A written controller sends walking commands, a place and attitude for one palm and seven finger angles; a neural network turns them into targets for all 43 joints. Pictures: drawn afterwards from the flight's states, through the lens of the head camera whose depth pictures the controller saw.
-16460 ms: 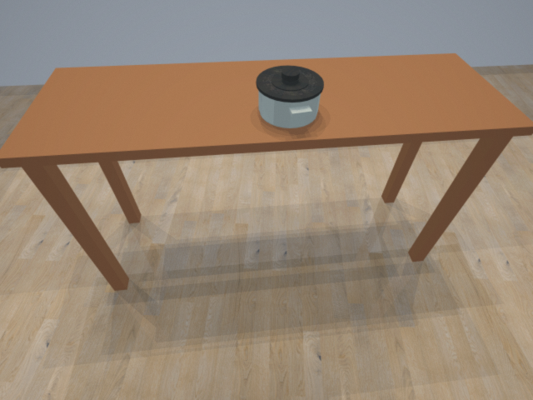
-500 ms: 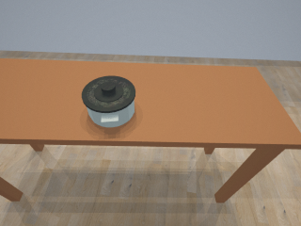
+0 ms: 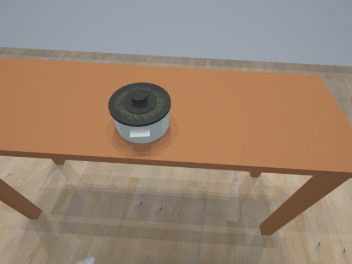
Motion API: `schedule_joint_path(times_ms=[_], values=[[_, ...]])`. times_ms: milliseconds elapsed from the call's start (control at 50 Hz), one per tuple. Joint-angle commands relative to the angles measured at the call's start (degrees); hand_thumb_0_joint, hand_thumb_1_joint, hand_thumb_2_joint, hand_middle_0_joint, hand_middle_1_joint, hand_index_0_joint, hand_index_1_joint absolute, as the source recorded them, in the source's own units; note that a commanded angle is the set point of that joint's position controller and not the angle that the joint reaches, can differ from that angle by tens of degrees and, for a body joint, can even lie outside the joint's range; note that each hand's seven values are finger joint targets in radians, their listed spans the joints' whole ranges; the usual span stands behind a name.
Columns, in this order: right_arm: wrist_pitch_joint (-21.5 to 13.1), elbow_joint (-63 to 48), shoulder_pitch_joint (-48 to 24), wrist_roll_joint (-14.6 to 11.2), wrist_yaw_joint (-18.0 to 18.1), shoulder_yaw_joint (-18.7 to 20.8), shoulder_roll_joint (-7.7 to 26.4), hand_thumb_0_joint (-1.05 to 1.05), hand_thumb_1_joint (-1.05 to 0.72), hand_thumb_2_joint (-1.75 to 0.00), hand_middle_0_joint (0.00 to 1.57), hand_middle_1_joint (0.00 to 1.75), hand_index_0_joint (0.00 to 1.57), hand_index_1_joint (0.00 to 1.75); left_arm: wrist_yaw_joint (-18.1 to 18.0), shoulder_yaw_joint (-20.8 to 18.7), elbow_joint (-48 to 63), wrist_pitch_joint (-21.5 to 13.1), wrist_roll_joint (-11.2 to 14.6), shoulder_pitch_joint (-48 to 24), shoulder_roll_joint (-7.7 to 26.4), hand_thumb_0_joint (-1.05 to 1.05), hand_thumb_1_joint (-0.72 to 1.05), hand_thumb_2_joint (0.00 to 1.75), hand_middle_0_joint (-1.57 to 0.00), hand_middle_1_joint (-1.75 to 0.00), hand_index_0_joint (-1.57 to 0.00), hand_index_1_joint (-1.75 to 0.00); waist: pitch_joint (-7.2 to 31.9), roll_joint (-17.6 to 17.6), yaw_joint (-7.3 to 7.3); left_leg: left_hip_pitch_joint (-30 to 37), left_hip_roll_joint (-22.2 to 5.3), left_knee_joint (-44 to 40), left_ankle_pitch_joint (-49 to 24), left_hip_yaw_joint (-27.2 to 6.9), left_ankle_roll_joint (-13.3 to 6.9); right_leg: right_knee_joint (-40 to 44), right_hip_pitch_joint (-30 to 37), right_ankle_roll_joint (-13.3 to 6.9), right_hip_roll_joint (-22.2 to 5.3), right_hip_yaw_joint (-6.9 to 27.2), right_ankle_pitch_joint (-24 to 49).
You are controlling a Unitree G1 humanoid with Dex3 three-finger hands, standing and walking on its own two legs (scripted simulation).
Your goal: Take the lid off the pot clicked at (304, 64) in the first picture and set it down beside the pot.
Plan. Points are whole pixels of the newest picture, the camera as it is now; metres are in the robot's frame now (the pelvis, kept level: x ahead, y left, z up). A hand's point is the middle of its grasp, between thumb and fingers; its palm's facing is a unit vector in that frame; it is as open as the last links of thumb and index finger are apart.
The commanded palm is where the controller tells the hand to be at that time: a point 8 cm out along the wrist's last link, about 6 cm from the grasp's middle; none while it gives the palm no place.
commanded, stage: lift the closed hand beside the body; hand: left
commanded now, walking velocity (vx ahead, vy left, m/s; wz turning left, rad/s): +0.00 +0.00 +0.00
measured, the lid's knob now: (139, 96) +0.51 +0.16 +0.08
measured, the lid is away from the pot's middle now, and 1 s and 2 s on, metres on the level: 0.00 0.00 0.00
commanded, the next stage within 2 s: raise the hand higher, near the body in 0.52 s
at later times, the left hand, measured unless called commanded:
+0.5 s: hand out of the picture +0.09 +0.20 -0.01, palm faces +0.26 -0.92 -0.29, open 3.1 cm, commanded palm +0.05 +0.25 +0.02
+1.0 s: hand (60, 254) +0.12 +0.22 +0.05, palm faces +0.26 -0.89 -0.38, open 3.1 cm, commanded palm +0.08 +0.26 +0.09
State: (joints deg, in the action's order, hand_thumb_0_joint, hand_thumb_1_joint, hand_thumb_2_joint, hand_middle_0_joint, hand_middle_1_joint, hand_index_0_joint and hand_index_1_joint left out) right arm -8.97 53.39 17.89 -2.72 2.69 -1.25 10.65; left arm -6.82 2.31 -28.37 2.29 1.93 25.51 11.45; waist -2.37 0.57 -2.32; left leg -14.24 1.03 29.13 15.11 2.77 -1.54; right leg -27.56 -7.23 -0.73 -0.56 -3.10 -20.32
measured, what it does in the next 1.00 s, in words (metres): stands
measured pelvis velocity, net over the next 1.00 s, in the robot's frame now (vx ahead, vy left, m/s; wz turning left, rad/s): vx -0.02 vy -0.01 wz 0.00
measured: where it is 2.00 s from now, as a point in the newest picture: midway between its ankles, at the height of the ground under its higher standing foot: outside the picture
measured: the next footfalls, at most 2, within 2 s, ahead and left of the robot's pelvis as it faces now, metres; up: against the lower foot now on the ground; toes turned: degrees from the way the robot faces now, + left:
none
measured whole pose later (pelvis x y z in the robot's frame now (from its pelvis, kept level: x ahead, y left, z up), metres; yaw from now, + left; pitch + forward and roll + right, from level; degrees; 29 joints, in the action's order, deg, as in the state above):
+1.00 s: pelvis -0.02 -0.01 +0.01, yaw +0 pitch -4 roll +0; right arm -7.0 35.3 11.2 -0.3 4.5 0.3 12.7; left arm -4.3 -8.8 12.9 -4.2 1.5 38.2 15.9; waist -1.4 -2.2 -3.0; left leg -9.0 -0.1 23.8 11.3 2.4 -0.9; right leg -21.4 -1.7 -1.5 0.9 -3.4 -16.2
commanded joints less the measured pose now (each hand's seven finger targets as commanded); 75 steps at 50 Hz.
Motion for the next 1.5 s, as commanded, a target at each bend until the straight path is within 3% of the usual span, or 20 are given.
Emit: schedule_joint_path(times_ms=[0,40,80,120,160,220,240,340,420,620,680,820,880,1000,1060,1180,1240,1340,1420,1480], values=[[-7.2,-11.89,-8.98,0.78,-0.3,2.54,8.24,0.0,-0.9,-0.9,0.2,0.3,0.2,0.3,-2.48,-1.91,13.44,0.87,-1.87,5.76,-0.62,0.0,0.9,0.9,-0.46,-0.59,-0.46,-0.59,8.69,-4.15,0.62,12.63,-2.79,-4.97,-31.33,-5.58,2.49,3.96,-4.74,-0.53,-0.45,-2.14,21.22],[-3.94,-14.81,-9.46,1.5,-1.92,4.96,8.78,0.0,-0.9,-0.9,0.2,0.3,0.2,0.3,0.01,-1.17,2.49,1.44,-3.11,16.59,-4.51,0.0,0.9,0.9,-0.55,-0.68,-0.55,-0.68,2.96,9.56,0.08,5.54,-3.16,-3.86,-28.43,-4.94,1.5,3.69,-7.08,0.01,-0.13,-2.82,23.72],[-1.08,-18.54,-13.23,1.55,-2.72,6.2,8.68,0.0,-0.9,-0.9,0.2,0.3,0.2,0.3,2.72,-3.7,5.48,0.56,-3.25,23.47,-2.74,0.0,0.9,0.9,-0.64,-0.78,-0.64,-0.78,-0.88,15.11,-1.16,0.84,-2.76,-4.18,-21.16,-3.06,1.53,4.35,-7.69,0.34,-0.4,-2.31,21.35],[-0.04,-23.12,-15.1,0.91,-2.77,5.89,8.7,0.0,-0.9,-0.9,0.2,0.3,0.2,0.3,3.73,-8.76,15.29,-2.05,-1.69,22.47,3.48,0.0,0.9,0.9,-0.73,-0.88,-0.73,-0.88,-0.59,11.48,-1.92,0.36,-2.2,-4.76,-15.31,-2.0,1.7,5.73,-6.53,0.09,-1.23,-1.24,17.18],[-0.19,-27.51,-15.53,1.16,-1.65,4.45,8.45,0.0,-0.9,-0.9,0.2,0.3,0.2,0.3,3.32,-13.33,32.28,-5.87,-0.77,8.58,11.2,0.0,0.9,0.9,-0.82,-0.97,-0.82,-0.97,1.88,4.38,-0.87,2.85,-1.41,-5.36,-10.92,-1.46,1.53,7.07,-6.96,0.27,-1.41,0.32,13.39],[-0.01,-28.08,-13.82,1.75,0.46,3.32,7.54,0.0,-0.9,-0.9,0.2,0.3,0.2,0.3,1.83,-14.32,38.91,-7.68,-0.26,-2.97,13.05,0.0,0.9,0.9,-0.95,-1.12,-0.95,-1.12,2.38,-4.22,1.26,6.76,-1.23,-5.09,-6.95,-0.92,1.09,9.8,-9.22,0.43,-1.15,1.76,9.65],[0.07,-28.38,-13.57,1.88,0.96,2.93,7.11,0.0,-0.9,-0.9,0.2,0.3,0.2,0.3,1.85,-11.51,38.17,-7.63,-0.12,-3.01,9.61,0.0,0.9,0.9,-0.99,-1.16,-0.99,-1.16,1.37,-6.54,1.85,7.23,-1.06,-5.18,-5.36,-0.85,1.09,10.56,-9.92,0.31,-1.01,1.92,7.88],[0.04,-30.18,-12.19,1.98,1.58,2.57,7.57,0.0,-0.9,-0.9,0.2,0.3,0.2,0.3,2.68,-6.98,38.53,-7.71,0.5,4.03,4.98,0.0,0.9,0.9,-1.21,-1.4,-1.21,-1.4,3.73,-3.85,1.68,10.19,-0.79,-5.32,-4.04,-1.13,0.53,11.57,-8.48,0.2,-0.26,1.38,6.68],[-0.11,-29.63,-13.12,2.24,2.23,2.7,7.89,0.0,-0.9,-0.9,0.2,0.3,0.2,0.3,1.87,-13.58,40.35,-8.23,0.46,5.84,11.14,0.0,0.9,0.9,-1.3,-1.5,-1.3,-1.5,2.33,-1.57,0.32,9.78,-0.88,-5.82,-5.16,-1.45,0.33,12.78,-7.32,0.22,-0.33,1.7,6.88],[-0.81,-28.59,-15.19,2.47,2.0,2.88,6.92,0.0,-0.9,-0.9,0.2,0.3,0.2,0.3,2.31,-16.11,45.66,-8.67,0.08,14.41,11.84,0.0,0.9,0.9,-1.3,-1.5,-1.3,-1.5,1.78,-2.18,-1.28,10.47,-1.46,-7.02,-9.83,-1.86,0.08,12.1,-4.22,0.17,-0.35,1.11,11.52],[-1.09,-28.42,-15.07,2.39,2.0,2.95,7.25,0.0,-0.9,-0.9,0.2,0.3,0.2,0.3,2.64,-14.5,46.05,-9.22,0.08,12.28,10.35,0.0,0.9,0.9,-1.3,-1.5,-1.3,-1.5,0.63,0.93,-0.49,10.3,-1.45,-7.05,-9.03,-1.86,-0.17,12.27,-5.28,0.53,-0.27,1.1,10.49],[-1.57,-27.42,-14.8,2.42,2.17,3.37,7.0,0.0,-0.9,-0.9,0.2,0.3,0.2,0.3,1.76,-18.51,50.45,-9.86,-0.01,14.24,13.76,0.0,0.9,0.9,-1.3,-1.5,-1.3,-1.5,3.55,-0.98,-1.48,12.52,-1.55,-6.92,-11.9,-1.78,-0.27,11.89,-3.63,0.38,-0.35,1.3,13.39],[-1.59,-27.62,-14.69,2.31,2.18,3.23,7.09,0.0,-0.9,-0.9,0.2,0.3,0.2,0.3,1.97,-16.11,50.9,-9.96,0.1,11.95,11.41,0.0,0.9,0.9,-1.3,-1.5,-1.3,-1.5,1.47,-1.66,-0.72,12.48,-1.54,-7.21,-11.63,-1.54,-0.3,12.04,-4.63,0.48,-0.38,1.2,13.37],[-1.72,-28.51,-14.2,2.48,1.62,3.23,6.99,0.0,-0.9,-0.9,0.2,0.3,0.2,0.3,1.79,-17.46,57.29,-10.32,0.1,13.82,12.79,0.0,0.9,0.9,-1.3,-1.5,-1.3,-1.5,4.91,-4.59,-1.45,14.43,-1.83,-7.2,-16.61,-2.09,-0.07,10.4,-2.11,0.17,-0.19,0.73,18.09],[-0.76,-28.34,-14.54,2.37,1.5,3.32,6.92,0.0,-0.9,-0.9,0.2,0.3,0.2,0.3,1.9,-18.44,54.63,-9.76,0.31,13.6,12.67,0.0,0.9,0.9,-1.3,-1.5,-1.3,-1.5,2.24,-0.8,-1.23,12.92,-1.98,-7.26,-16.35,-2.04,-0.02,10.66,-2.8,0.28,0.04,0.43,18.73],[-0.63,-29.39,-14.18,2.52,1.27,2.58,7.07,0.0,-0.9,-0.9,0.2,0.3,0.2,0.3,1.89,-17.87,60.77,-10.48,0.59,9.37,13.02,0.0,0.9,0.9,-1.3,-1.5,-1.3,-1.5,3.87,-5.39,-1.05,14.65,-2.17,-7.46,-15.92,-2.63,0.2,10.75,-2.57,0.09,0.03,0.84,17.15],[-0.81,-29.65,-13.9,2.72,1.03,2.29,7.0,0.0,-0.9,-0.9,0.2,0.3,0.2,0.3,1.55,-18.73,63.27,-10.57,0.65,8.81,13.79,0.0,0.9,0.9,-1.3,-1.5,-1.3,-1.5,5.96,-4.54,-1.11,14.86,-2.16,-7.15,-17.5,-3.25,0.38,9.89,-1.23,-0.03,0.14,0.54,18.44],[0.19,-29.48,-14.47,2.46,0.76,2.35,7.14,0.0,-0.9,-0.9,0.2,0.3,0.2,0.3,1.77,-18.38,60.96,-10.04,0.95,7.94,12.53,0.0,0.9,0.9,-1.3,-1.5,-1.3,-1.5,3.32,-1.92,-0.76,13.77,-2.44,-7.4,-16.42,-3.07,0.41,10.35,-2.39,0.09,0.19,0.47,18.03],[-0.11,-29.07,-14.66,2.6,1.01,2.19,7.26,0.0,-0.9,-0.9,0.2,0.3,0.2,0.3,1.19,-21.54,63.74,-10.79,1.03,5.81,15.74,0.0,0.9,0.9,-1.3,-1.5,-1.3,-1.5,4.35,-4.18,-1.4,14.45,-2.24,-7.26,-15.52,-3.2,0.4,10.66,-2.3,0.0,0.31,0.85,17.22],[-0.37,-29.2,-14.52,2.58,0.91,2.08,6.98,0.0,-0.9,-0.9,0.2,0.3,0.2,0.3,1.15,-20.56,64.18,-11.03,1.24,5.88,14.34,0.0,0.9,0.9,-1.3,-1.5,-1.3,-1.5,4.99,-3.07,-1.33,14.64,-2.5,-7.19,-16.58,-3.36,0.44,10.21,-1.73,0.03,0.08,0.72,17.79]])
